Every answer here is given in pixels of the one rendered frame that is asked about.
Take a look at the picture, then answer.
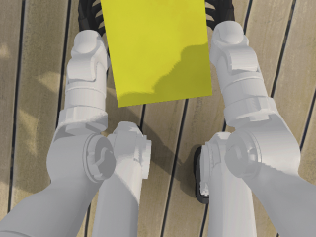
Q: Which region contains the robot left upper arm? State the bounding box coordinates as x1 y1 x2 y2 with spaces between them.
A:
0 133 117 237

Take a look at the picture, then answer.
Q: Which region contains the left robot forearm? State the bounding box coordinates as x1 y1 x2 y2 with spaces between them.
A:
46 30 111 168

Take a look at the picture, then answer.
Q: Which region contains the right robot forearm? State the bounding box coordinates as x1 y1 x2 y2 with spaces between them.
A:
209 20 301 159

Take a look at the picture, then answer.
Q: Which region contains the robot left hand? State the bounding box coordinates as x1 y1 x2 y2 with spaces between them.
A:
78 0 106 37

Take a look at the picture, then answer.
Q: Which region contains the carton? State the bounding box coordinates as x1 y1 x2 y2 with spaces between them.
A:
100 0 212 108

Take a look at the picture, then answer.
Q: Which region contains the robot thigh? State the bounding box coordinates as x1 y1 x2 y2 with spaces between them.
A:
199 139 257 237
91 130 151 237

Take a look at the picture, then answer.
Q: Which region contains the right robot thigh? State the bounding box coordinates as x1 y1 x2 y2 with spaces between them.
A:
199 139 257 237

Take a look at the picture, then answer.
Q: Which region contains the robot right upper arm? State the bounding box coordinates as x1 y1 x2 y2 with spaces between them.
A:
224 126 316 237

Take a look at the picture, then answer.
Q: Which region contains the left robot thigh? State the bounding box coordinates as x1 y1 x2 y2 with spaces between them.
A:
91 130 151 237

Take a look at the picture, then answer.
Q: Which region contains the robot right hand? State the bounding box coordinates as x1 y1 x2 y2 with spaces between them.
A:
204 0 235 31

